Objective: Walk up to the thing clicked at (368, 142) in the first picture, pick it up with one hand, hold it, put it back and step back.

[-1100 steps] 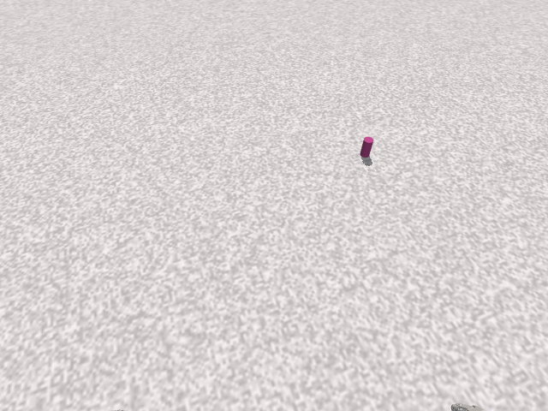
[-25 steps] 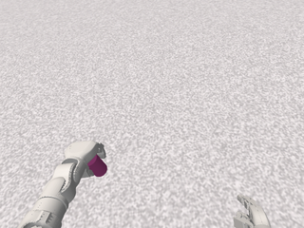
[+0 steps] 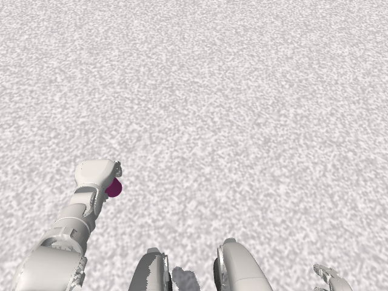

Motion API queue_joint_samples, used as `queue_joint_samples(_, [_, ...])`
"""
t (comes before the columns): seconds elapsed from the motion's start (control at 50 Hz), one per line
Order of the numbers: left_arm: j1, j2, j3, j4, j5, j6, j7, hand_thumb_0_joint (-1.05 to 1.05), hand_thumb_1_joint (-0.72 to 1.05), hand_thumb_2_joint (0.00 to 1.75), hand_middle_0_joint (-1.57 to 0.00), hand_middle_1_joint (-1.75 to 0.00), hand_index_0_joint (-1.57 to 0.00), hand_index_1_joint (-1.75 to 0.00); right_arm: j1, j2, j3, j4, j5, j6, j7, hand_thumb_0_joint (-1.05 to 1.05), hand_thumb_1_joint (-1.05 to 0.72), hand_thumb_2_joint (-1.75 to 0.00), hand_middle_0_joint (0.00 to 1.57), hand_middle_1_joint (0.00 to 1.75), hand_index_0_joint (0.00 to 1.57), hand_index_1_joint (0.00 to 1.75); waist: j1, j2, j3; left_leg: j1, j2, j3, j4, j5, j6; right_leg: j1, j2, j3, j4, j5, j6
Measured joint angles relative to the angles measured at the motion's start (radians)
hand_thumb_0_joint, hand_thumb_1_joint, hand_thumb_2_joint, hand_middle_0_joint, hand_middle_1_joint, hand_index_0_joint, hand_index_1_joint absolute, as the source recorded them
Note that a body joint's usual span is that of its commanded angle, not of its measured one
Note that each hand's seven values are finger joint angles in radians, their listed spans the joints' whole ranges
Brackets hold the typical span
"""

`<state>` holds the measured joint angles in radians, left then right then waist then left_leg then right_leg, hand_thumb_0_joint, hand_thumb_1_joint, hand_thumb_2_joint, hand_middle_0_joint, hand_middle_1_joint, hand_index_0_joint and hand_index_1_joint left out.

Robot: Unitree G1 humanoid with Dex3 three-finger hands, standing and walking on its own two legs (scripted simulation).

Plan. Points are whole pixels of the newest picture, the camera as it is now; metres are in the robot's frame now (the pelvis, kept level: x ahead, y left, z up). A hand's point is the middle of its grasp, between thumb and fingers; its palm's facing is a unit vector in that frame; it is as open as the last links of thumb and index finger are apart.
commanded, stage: crouch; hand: left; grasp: from above
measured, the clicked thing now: (108, 184) +0.38 +0.21 -0.15
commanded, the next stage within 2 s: lower in 1.32 s
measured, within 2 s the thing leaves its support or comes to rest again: neither
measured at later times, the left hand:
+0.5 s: hand (123, 194) +0.41 +0.22 -0.34, palm faces -0.45 +0.01 -0.89, open 7.6 cm
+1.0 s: hand (129, 196) +0.43 +0.22 -0.44, palm faces -0.47 +0.00 -0.88, open 7.6 cm
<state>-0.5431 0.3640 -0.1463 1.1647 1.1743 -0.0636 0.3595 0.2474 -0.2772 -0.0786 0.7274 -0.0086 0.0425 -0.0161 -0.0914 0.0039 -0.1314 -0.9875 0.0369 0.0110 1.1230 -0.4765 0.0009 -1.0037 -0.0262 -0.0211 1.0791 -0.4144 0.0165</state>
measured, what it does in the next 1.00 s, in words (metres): lowers itself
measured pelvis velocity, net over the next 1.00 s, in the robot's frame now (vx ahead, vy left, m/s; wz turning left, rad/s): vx -0.05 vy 0.00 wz -0.03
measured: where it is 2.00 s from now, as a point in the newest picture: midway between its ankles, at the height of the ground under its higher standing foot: outside the picture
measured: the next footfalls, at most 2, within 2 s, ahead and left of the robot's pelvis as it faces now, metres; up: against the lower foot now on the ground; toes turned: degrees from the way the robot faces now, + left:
none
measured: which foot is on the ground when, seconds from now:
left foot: down 0.00-1.00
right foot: down 0.00-1.00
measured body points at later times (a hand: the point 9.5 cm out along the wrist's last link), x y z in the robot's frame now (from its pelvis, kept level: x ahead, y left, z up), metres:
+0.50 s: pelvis -0.04 +0.01 -0.19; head +0.17 +0.03 +0.21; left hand +0.42 +0.21 -0.29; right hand +0.00 -0.26 -0.32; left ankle +0.03 +0.12 -0.65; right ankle +0.05 -0.13 -0.65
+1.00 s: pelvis -0.05 +0.00 -0.28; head +0.19 +0.03 +0.11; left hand +0.45 +0.22 -0.39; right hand -0.02 -0.28 -0.39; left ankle +0.03 +0.12 -0.65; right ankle +0.05 -0.13 -0.65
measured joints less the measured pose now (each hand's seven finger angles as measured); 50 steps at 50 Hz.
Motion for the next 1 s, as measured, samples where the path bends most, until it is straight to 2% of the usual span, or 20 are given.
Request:
queue_joint_samples(0.1, [-0.075,0.023,0.035,0.049,-0.004,0.023,0.032,0.04,0.34,0.39,-1.01,-0.50,-0.83,-0.43,0.016,0.003,-0.005,0.016,-0.016,-0.017,-0.008,0.00,-0.90,-0.90,0.20,0.30,0.20,0.30,-0.035,0.016,-0.042,-0.250,0.004,-0.006,0.216,-0.067,0.007,-0.247,0.001,0.003,0.206,-0.059,0.005])
queue_joint_samples(0.28, [-0.188,0.065,0.076,0.112,-0.018,0.035,0.015,0.04,0.34,0.39,-1.01,-0.50,-0.83,-0.43,0.008,0.041,0.021,0.030,-0.040,-0.049,-0.001,0.00,-0.90,-0.90,0.21,0.30,0.20,0.30,-0.083,0.041,-0.064,-0.589,-0.004,-0.016,0.507,-0.135,0.019,-0.580,-0.009,0.006,0.488,-0.124,0.009])
queue_joint_samples(0.44, [-0.262,0.109,0.111,0.134,0.009,-0.004,0.013,0.04,0.34,0.39,-1.00,-0.48,-0.83,-0.43,-0.024,0.056,0.054,0.027,-0.058,-0.086,0.027,0.00,-0.90,-0.90,0.21,0.30,0.20,0.30,-0.108,0.045,-0.061,-0.814,-0.014,-0.032,0.698,-0.172,0.021,-0.797,-0.020,0.000,0.673,-0.163,0.011])
queue_joint_samples(0.58, [-0.313,0.138,0.140,0.156,0.037,-0.015,0.020,0.05,0.35,0.38,-1.00,-0.48,-0.83,-0.42,-0.051,0.047,0.062,0.024,-0.079,-0.111,0.058,0.00,-0.90,-0.90,0.21,0.30,0.21,0.30,-0.121,0.037,-0.051,-0.937,-0.022,-0.048,0.812,-0.197,0.015,-0.914,-0.027,-0.010,0.786,-0.192,0.007])
queue_joint_samples(0.72, [-0.354,0.171,0.162,0.179,0.046,-0.022,0.020,0.04,0.35,0.38,-1.01,-0.48,-0.83,-0.42,-0.063,0.026,0.059,0.010,-0.092,-0.119,0.087,0.00,-0.90,-0.90,0.21,0.30,0.20,0.30,-0.133,0.030,-0.026,-1.012,-0.023,-0.062,0.900,-0.217,0.009,-0.987,-0.027,-0.018,0.871,-0.211,0.002])
queue_joint_samples(1.0, [-0.411,0.227,0.180,0.244,0.068,-0.056,0.016,0.04,0.35,0.38,-1.00,-0.48,-0.83,-0.42,-0.057,0.007,0.063,0.010,-0.102,-0.113,0.120,0.00,-0.91,-0.91,0.21,0.30,0.20,0.30,-0.156,0.019,0.014,-1.119,-0.020,-0.074,1.029,-0.227,0.007,-1.094,-0.021,-0.022,0.991,-0.212,0.000])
